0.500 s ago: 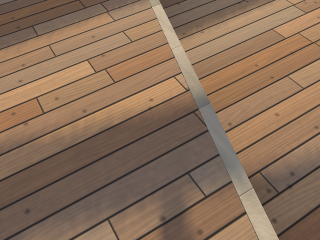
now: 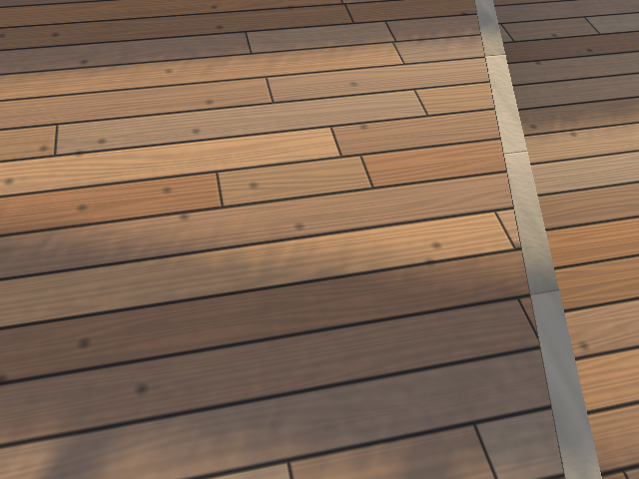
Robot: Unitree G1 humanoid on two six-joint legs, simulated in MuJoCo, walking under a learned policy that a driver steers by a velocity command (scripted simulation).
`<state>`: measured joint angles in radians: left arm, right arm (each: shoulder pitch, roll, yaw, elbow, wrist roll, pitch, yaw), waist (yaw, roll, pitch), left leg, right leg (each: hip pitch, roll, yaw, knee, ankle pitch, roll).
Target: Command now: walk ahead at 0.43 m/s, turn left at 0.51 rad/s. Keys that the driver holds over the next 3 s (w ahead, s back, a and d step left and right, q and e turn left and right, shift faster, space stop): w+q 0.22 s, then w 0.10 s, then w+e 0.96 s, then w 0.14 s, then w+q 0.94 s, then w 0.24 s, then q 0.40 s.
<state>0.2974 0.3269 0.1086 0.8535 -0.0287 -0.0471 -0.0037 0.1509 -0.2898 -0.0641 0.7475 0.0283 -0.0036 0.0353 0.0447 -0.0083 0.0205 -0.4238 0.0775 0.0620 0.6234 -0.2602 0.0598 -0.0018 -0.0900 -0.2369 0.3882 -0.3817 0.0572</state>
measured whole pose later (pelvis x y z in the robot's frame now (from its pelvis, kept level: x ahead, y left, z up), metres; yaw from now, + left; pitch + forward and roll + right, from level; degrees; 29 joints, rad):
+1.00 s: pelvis +0.58 +0.11 +0.00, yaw -5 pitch +2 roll +0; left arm 0.40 0.31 0.07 0.78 -0.02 -0.03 0.01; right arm 0.05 -0.27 -0.03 0.62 -0.01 -0.12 0.01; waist 0.08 -0.01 0.01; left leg -0.45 -0.02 -0.06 0.49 -0.08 0.00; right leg -0.12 0.10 0.23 0.61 -0.46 -0.04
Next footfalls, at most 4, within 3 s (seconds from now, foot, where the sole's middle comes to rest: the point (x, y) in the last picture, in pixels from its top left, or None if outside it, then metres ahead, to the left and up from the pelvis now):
0.52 right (333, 474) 0.49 -0.01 -0.77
0.98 left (236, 355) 0.74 0.22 -0.77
1.48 right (380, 292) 0.94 -0.11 -0.77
2.02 left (322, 188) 1.29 0.05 -0.77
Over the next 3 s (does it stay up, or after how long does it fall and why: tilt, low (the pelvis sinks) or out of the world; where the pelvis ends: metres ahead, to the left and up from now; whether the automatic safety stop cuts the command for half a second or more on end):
stays up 1.59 -0.01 0.00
